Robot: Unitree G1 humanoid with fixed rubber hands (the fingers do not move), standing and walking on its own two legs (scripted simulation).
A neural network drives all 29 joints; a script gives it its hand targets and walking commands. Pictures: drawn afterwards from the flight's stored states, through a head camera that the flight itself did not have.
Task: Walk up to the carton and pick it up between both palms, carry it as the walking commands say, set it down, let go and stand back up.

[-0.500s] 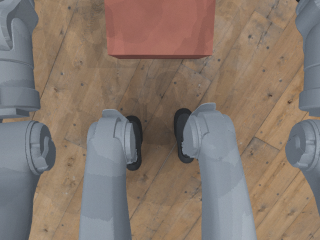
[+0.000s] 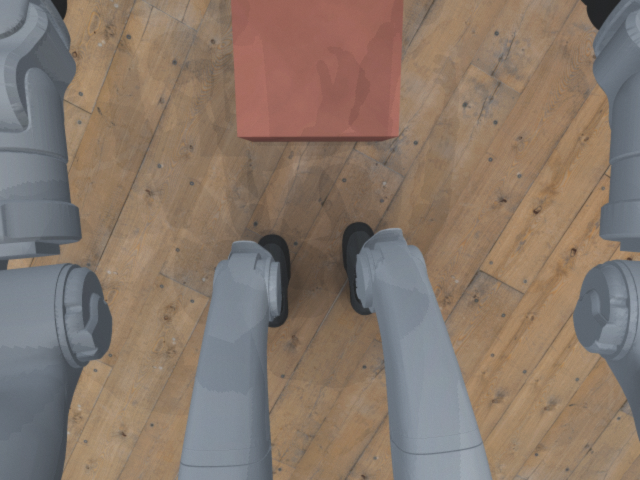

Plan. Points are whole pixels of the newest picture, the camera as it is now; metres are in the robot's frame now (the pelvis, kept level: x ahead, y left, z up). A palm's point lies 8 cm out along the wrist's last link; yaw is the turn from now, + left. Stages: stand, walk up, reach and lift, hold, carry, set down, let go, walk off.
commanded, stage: set down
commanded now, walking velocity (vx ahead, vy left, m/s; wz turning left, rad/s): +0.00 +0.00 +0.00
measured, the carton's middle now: (317, 67) +0.57 -0.02 -0.51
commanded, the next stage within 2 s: let go in 0.24 s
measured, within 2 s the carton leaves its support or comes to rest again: neither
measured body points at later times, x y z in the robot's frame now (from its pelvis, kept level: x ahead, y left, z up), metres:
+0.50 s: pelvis +0.02 +0.00 +0.08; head +0.34 -0.01 +0.39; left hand +0.48 +0.22 -0.05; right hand +0.46 -0.25 -0.05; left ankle +0.11 +0.11 -0.56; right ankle +0.12 -0.09 -0.56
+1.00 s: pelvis +0.09 +0.00 +0.16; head +0.16 +0.01 +0.60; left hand +0.33 +0.23 +0.08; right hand +0.31 -0.22 +0.08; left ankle +0.11 +0.11 -0.56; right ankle +0.12 -0.09 -0.56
